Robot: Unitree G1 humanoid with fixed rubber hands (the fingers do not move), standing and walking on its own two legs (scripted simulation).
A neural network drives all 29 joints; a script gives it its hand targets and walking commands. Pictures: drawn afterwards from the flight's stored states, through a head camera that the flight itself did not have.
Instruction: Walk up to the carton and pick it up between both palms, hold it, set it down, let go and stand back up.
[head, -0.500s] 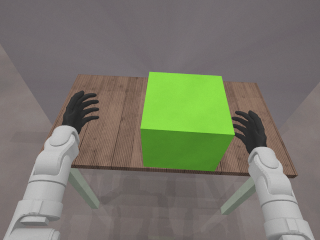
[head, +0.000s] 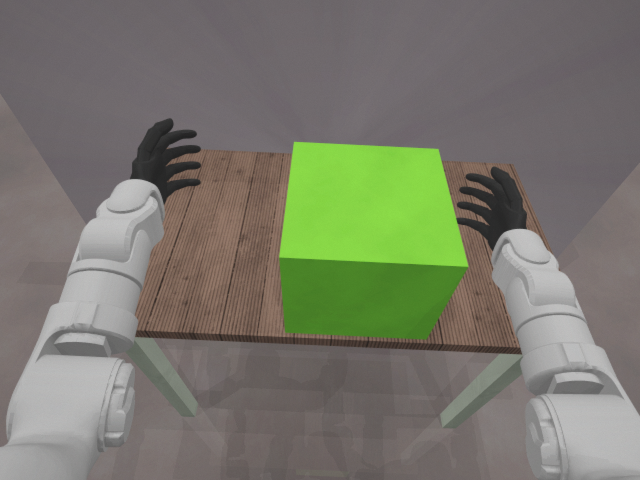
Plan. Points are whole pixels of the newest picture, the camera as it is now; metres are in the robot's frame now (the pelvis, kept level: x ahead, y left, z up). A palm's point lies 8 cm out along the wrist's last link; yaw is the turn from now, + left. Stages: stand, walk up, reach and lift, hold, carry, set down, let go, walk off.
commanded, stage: reach and lift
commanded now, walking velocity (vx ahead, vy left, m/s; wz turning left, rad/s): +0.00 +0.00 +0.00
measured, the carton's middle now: (360, 241) +0.47 -0.06 -0.02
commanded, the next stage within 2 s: none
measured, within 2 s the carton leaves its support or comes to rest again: neither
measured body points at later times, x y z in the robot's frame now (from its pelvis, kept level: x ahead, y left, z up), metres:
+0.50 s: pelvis +0.01 +0.00 +0.00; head +0.04 +0.01 +0.45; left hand +0.44 +0.21 +0.09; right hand +0.45 -0.22 +0.12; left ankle +0.00 +0.12 -0.75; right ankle +0.00 -0.12 -0.75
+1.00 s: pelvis -0.01 -0.01 -0.02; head +0.08 +0.00 +0.42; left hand +0.44 +0.19 +0.02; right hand +0.43 -0.23 +0.01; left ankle +0.00 +0.12 -0.75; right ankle +0.00 -0.12 -0.75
